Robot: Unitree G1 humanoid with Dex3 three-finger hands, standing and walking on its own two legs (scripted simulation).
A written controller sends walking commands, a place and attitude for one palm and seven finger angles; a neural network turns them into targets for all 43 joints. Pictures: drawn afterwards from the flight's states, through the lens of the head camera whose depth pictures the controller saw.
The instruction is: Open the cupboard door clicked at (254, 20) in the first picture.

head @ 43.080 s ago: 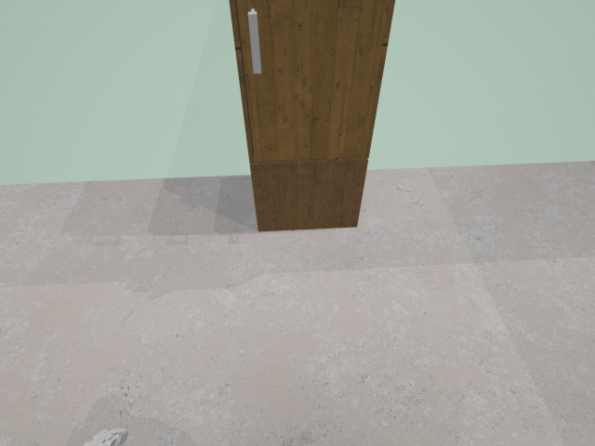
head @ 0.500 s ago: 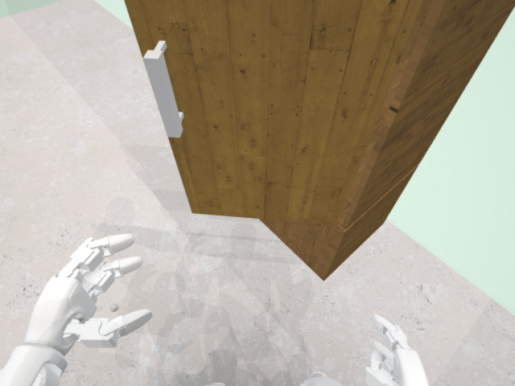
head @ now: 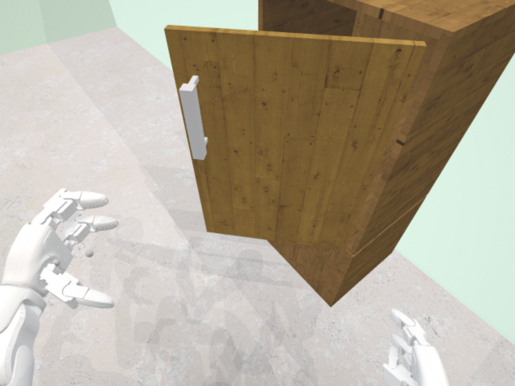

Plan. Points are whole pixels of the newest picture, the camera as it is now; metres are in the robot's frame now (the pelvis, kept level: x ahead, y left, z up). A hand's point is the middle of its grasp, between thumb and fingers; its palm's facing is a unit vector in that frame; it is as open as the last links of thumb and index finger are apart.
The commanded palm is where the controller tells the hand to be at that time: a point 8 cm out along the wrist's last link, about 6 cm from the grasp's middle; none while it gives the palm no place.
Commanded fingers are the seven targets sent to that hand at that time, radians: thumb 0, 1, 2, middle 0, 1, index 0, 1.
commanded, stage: raise the hand with hooked fingers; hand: left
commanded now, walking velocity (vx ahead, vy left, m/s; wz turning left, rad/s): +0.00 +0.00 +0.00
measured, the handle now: (197, 118) +0.57 +0.17 +0.12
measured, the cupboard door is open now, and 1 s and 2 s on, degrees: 43 43 43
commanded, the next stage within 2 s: move the hooked fingers beside the handle in 0.76 s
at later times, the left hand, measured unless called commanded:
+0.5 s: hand (99, 224) +0.30 +0.25 +0.12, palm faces -0.06 -1.00 -0.06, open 14.0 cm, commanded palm +0.27 +0.30 +0.14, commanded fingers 0.00 -0.50 0.30 -0.30 -1.20 -0.30 -1.20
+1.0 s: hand (93, 218) +0.30 +0.26 +0.13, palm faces +0.00 -1.00 -0.04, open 14.0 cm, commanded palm +0.29 +0.30 +0.14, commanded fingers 0.00 -0.50 0.30 -0.30 -1.20 -0.30 -1.20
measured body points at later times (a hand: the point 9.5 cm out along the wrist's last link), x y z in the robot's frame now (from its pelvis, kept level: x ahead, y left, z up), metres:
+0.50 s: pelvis +0.00 -0.01 +0.01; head +0.02 -0.02 +0.46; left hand +0.30 +0.30 +0.13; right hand +0.14 -0.27 -0.07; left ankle -0.03 +0.10 -0.71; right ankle +0.02 -0.12 -0.71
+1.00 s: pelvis +0.00 -0.01 +0.01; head +0.01 -0.03 +0.46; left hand +0.30 +0.31 +0.14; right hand +0.16 -0.26 -0.07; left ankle -0.03 +0.10 -0.71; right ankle +0.02 -0.12 -0.71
